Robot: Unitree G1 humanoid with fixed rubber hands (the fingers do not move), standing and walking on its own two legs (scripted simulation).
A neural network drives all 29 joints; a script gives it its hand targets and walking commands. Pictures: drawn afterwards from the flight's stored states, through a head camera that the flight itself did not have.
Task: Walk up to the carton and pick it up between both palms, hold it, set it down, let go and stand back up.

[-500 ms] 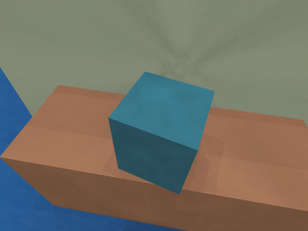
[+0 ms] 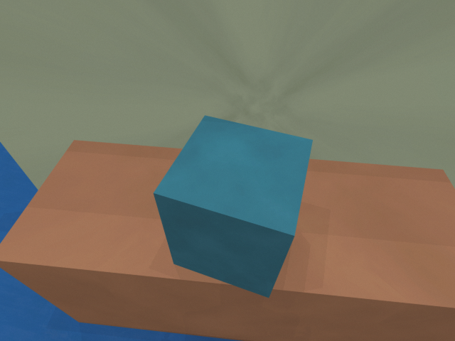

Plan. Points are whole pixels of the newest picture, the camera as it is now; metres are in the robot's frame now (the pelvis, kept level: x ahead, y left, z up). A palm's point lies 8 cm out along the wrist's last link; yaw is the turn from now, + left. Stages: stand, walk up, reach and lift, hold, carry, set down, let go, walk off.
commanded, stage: walk up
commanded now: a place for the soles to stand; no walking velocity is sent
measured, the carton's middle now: (237, 207) +0.40 -0.02 -0.04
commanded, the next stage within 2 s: reach and lift in 1.10 s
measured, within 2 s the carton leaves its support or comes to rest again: neither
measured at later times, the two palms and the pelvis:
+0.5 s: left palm out of the picture +0.00 +0.25 -0.12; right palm out of the picture +0.03 -0.25 -0.12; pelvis -0.01 +0.00 +0.00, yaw -2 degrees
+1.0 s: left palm out of the picture -0.03 +0.24 -0.13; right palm out of the picture -0.01 -0.25 -0.13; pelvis -0.02 -0.01 +0.01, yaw -3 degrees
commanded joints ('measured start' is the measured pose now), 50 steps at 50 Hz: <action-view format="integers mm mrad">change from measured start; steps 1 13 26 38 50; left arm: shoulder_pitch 83 59 64 85 86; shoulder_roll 143 126 110 95 80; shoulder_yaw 42 36 33 36 29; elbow -38 -12 47 111 150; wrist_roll -4 -2 -3 -2 -4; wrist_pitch -19 -16 -21 -22 -25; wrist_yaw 8 12 13 20 25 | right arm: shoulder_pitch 17 11 41 67 85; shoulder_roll -139 -132 -110 -111 -81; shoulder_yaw -37 -29 -28 -28 -14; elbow -53 -27 14 49 97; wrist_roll -4 0 2 2 2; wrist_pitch -23 -19 -24 -28 -28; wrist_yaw -9 -9 -9 -16 -19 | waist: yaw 10 3 -2 -2 -5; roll -14 18 -5 -12 -4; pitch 31 79 84 84 102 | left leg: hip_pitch -89 -99 -93 -91 -76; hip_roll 112 115 121 131 135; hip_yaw -140 -121 -109 -107 -69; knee -103 -131 -192 -219 -202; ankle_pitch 371 310 141 84 122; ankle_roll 14 7 4 -2 -8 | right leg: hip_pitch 84 60 54 50 34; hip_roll -55 -51 -42 -36 -42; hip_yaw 143 164 181 188 204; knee -61 -89 -136 -145 -167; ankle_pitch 249 180 70 44 75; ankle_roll -61 -58 -58 -49 -52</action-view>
